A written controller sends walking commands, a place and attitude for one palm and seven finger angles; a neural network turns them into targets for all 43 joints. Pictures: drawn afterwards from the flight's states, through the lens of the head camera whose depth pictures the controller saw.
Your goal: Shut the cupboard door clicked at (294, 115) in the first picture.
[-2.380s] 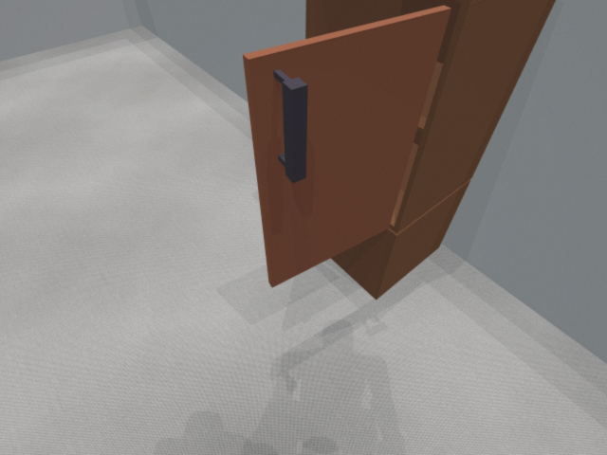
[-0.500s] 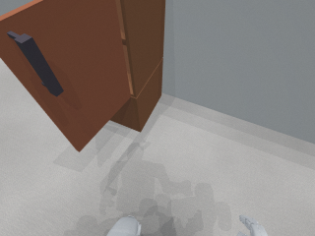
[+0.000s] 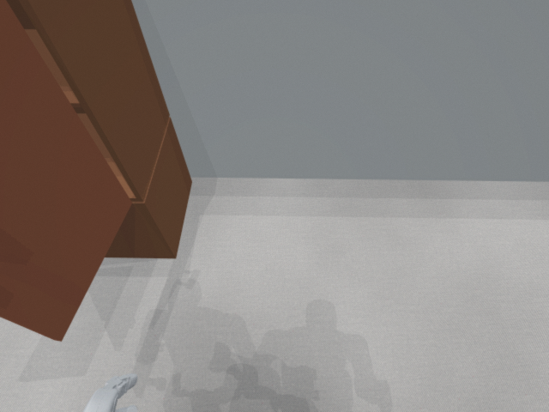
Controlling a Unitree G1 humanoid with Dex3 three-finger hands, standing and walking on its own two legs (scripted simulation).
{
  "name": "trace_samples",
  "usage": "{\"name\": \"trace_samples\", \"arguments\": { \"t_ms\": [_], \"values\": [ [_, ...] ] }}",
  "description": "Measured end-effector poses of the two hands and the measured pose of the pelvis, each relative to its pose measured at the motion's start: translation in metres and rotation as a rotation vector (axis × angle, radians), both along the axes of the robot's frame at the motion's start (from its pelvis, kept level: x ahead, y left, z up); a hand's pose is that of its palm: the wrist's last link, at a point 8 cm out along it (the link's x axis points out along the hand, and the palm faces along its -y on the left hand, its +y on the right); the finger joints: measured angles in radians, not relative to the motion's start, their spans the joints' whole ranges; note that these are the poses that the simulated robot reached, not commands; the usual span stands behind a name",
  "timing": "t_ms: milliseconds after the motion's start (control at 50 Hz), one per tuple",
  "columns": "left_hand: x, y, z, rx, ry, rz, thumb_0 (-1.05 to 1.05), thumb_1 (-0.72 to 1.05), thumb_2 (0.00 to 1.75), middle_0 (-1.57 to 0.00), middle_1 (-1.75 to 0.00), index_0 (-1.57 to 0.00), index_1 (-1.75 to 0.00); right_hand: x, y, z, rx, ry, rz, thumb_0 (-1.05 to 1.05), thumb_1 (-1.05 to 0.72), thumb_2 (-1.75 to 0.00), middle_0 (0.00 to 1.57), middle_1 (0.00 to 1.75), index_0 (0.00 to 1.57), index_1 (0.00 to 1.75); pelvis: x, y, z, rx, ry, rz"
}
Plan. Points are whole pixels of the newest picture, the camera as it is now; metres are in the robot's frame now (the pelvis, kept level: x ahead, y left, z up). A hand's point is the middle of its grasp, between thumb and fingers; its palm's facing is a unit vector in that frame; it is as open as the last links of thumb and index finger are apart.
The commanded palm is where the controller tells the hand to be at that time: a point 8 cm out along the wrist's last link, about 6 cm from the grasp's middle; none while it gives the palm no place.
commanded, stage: walk to a spot facing it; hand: left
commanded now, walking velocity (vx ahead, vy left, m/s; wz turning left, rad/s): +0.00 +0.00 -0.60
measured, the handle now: out of the picture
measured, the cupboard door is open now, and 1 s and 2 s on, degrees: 82 82 82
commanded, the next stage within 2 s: turn to face it in 1.56 s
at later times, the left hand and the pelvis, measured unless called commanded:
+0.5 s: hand (167, 385) +0.17 +0.19 -0.16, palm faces -0.27 -0.95 -0.18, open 7.4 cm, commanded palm none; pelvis +0.03 +0.02 +0.01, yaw -18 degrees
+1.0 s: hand (238, 320) +0.28 +0.09 -0.17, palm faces -0.54 -0.83 -0.16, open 7.4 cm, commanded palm none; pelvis +0.17 -0.06 +0.01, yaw -35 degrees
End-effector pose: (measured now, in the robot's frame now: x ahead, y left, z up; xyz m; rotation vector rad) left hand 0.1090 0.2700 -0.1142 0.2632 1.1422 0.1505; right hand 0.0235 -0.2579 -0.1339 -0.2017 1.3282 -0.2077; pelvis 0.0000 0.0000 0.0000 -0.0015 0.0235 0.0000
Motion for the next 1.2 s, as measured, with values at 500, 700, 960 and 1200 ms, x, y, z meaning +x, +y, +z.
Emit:
{"name": "trace_samples", "arguments": {
  "t_ms": [500, 700, 960, 1200],
  "values": [
    [0.07, -0.029, -0.014, -0.094, 0.101, -0.242, 0.01, 0.91, 0.9, -0.2, -0.29, -0.19, -0.3, -0.017, 0.033, 0.031, -0.039, -0.083, -0.245, 0.01, -0.91, -0.9, 0.2, 0.3, 0.2, 0.3, 0.029, 0.022, 0.015, -0.027, -0.003, -0.314],
    [0.153, -0.099, -0.002, -0.046, 0.036, -0.465, 0.01, 0.91, 0.9, -0.2, -0.29, -0.19, -0.3, -0.078, 0.016, 0.004, 0.025, 0.02, -0.472, 0.01, -0.9, -0.9, 0.2, 0.3, 0.2, 0.3, 0.063, -0.018, 0.003, -0.006, 0.014, -0.46],
    [0.184, -0.138, -0.016, -0.047, 0.213, -0.508, 0.01, 0.91, 0.9, -0.2, -0.3, -0.2, -0.3, 0.046, -0.056, 0.027, -0.043, -0.155, -0.532, 0.01, -0.91, -0.9, 0.2, 0.3, 0.2, 0.3, 0.145, -0.056, 0.013, -0.002, -0.001, -0.591],
    [0.346, -0.223, -0.015, -0.081, 0.135, -0.67, 0.01, 0.91, 0.9, -0.2, -0.29, -0.19, -0.3, 0.089, -0.036, 0.028, -0.03, -0.096, -0.686, 0.0, -0.91, -0.9, 0.2, 0.3, 0.2, 0.3, 0.245, -0.096, 0.015, -0.009, 0.0, -0.741]
  ]
}}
